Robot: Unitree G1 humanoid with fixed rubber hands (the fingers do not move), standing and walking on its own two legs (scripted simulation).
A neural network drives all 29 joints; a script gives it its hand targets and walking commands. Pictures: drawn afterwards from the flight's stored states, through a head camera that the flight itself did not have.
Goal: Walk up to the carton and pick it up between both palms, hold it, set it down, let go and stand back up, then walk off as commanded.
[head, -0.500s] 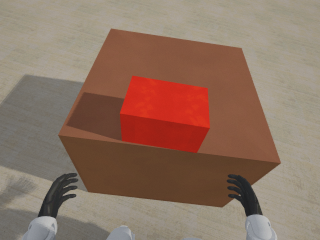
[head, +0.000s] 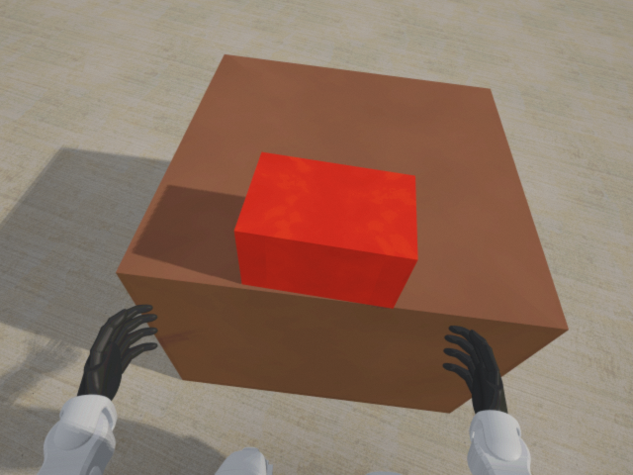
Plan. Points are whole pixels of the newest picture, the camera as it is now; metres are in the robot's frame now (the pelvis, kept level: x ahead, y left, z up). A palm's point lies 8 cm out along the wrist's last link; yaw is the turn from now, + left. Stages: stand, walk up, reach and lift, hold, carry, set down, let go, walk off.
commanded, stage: reach and lift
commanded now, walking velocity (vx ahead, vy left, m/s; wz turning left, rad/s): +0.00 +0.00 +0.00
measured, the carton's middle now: (327, 230) +0.51 -0.02 -0.06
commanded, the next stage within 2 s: none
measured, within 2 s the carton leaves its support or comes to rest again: neither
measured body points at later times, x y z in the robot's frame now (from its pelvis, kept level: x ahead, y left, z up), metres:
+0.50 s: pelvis +0.02 +0.00 +0.00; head +0.06 +0.01 +0.45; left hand +0.32 +0.26 +0.01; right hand +0.33 -0.20 +0.01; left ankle +0.07 +0.12 -0.72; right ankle +0.00 -0.15 -0.72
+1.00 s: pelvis +0.03 +0.00 +0.00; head +0.06 +0.02 +0.45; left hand +0.41 +0.25 +0.05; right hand +0.38 -0.22 +0.05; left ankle +0.07 +0.12 -0.72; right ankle +0.00 -0.15 -0.72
